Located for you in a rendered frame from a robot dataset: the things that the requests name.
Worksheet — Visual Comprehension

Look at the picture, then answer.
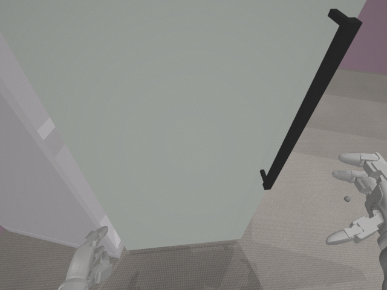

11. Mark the right robot hand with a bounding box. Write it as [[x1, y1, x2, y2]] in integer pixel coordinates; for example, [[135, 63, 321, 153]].
[[326, 152, 387, 245]]

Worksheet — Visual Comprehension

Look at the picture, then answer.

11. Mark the left robot hand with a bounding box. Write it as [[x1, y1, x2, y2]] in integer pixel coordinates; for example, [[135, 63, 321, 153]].
[[66, 226, 113, 288]]

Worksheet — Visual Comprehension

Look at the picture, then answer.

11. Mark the fridge door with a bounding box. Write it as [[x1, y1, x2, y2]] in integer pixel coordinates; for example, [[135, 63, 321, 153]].
[[0, 0, 366, 251]]

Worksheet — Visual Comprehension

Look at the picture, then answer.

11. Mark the handle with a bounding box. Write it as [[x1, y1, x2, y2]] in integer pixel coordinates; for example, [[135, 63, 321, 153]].
[[260, 9, 363, 190]]

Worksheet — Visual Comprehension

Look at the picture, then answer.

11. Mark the left robot forearm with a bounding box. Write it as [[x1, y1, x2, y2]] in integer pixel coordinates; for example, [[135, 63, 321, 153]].
[[58, 278, 89, 290]]

